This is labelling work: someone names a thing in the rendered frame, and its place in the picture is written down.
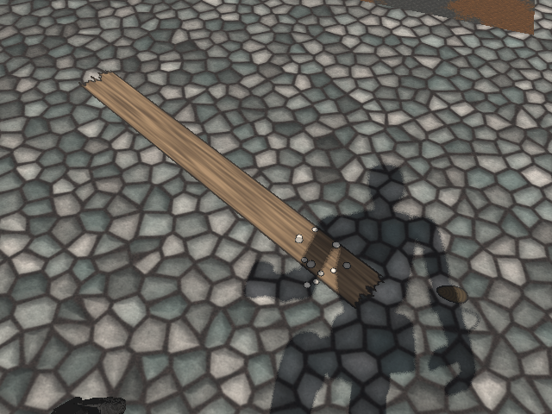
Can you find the left robot hand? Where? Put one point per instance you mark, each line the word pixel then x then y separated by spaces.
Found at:
pixel 107 405

